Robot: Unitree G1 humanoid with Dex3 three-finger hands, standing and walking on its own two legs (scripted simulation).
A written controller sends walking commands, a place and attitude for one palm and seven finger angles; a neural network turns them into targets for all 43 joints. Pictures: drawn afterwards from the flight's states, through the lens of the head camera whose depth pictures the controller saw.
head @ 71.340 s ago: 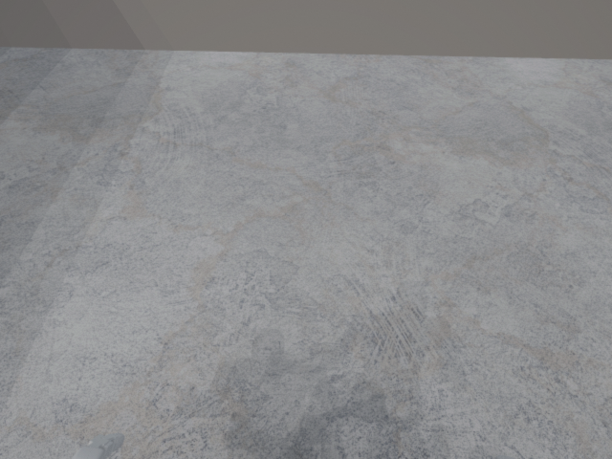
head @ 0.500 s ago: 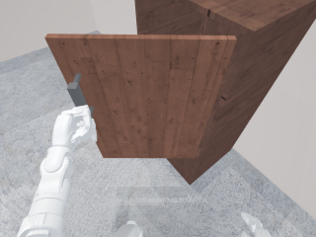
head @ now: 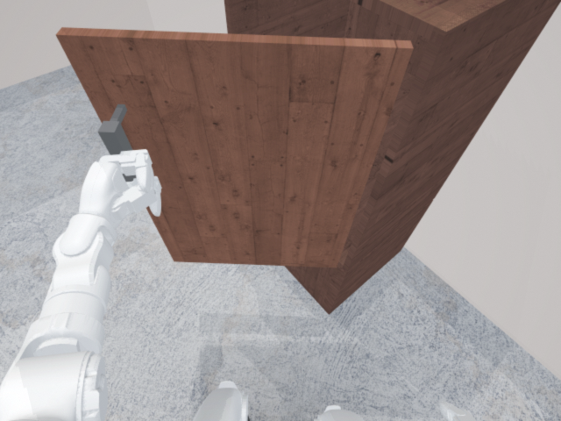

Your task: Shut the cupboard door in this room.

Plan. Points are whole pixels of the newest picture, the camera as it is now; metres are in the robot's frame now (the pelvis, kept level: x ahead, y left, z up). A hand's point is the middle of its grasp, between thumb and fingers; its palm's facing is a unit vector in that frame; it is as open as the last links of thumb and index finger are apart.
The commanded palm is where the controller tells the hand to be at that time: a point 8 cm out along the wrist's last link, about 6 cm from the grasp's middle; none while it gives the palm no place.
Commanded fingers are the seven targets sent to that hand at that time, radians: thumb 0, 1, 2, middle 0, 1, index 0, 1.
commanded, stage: push the door shut along its arc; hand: left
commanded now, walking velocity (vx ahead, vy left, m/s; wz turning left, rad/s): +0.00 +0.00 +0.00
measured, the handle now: (131, 154) +0.49 +0.24 +0.09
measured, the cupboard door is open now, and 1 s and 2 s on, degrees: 48 36 26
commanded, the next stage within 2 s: pull the fist back off the door in 1.40 s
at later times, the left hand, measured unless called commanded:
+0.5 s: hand (165, 164) +0.46 +0.18 +0.09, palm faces -0.20 -0.98 -0.01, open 3.1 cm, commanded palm +0.47 +0.22 +0.09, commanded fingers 0.00 0.90 0.90 -1.30 -1.50 -1.30 -1.50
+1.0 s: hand (204, 134) +0.52 +0.13 +0.09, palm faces -0.32 -0.95 -0.02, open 3.0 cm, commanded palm +0.53 +0.17 +0.09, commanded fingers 0.00 0.90 0.90 -1.30 -1.50 -1.30 -1.50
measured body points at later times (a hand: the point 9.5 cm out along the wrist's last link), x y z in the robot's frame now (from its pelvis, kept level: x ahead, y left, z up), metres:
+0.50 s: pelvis -0.01 +0.02 -0.02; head +0.08 +0.04 +0.43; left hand +0.47 +0.24 +0.09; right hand +0.04 -0.25 -0.12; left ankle +0.07 +0.12 -0.68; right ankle -0.02 -0.12 -0.68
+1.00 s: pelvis -0.01 +0.02 -0.03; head +0.12 +0.02 +0.40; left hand +0.54 +0.18 +0.10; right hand -0.02 -0.25 -0.14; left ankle +0.07 +0.12 -0.68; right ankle -0.02 -0.12 -0.68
